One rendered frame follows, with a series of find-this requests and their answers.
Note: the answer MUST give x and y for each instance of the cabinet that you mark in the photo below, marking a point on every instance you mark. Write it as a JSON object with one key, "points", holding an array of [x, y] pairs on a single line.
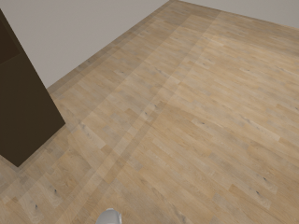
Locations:
{"points": [[28, 116]]}

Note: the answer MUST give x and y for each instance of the left robot thigh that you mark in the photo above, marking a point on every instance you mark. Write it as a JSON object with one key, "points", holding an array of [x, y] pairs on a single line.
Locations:
{"points": [[109, 217]]}

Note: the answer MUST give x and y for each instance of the drawer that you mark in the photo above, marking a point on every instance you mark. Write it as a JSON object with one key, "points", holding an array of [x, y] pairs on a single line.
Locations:
{"points": [[8, 48]]}

